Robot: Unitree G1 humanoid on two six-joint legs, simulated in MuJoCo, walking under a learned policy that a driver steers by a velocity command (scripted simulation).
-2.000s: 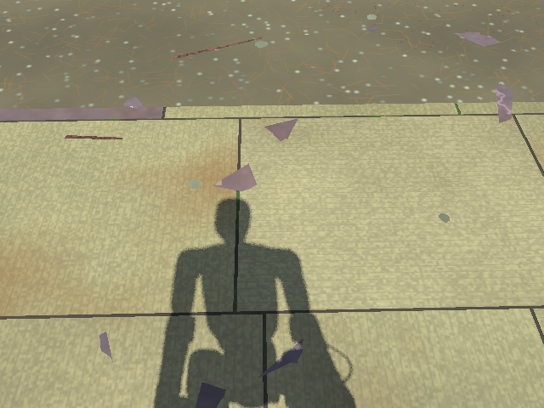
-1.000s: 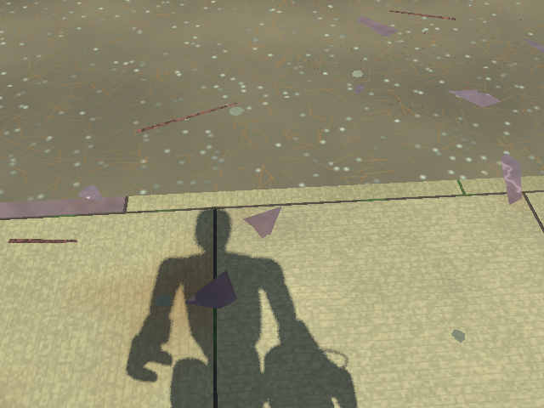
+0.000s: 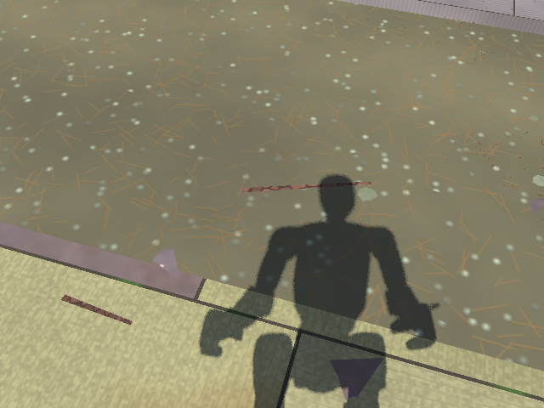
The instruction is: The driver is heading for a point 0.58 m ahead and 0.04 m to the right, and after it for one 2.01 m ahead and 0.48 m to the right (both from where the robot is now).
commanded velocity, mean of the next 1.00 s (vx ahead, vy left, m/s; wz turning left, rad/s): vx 0.50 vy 0.00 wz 0.02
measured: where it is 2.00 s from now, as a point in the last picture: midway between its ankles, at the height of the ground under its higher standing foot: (329, 214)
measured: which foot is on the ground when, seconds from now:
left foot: down 0.00-0.38, up 0.40-0.80, down 0.82-1.00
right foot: up 0.00-0.34, down 0.36-0.82, up 0.84-1.00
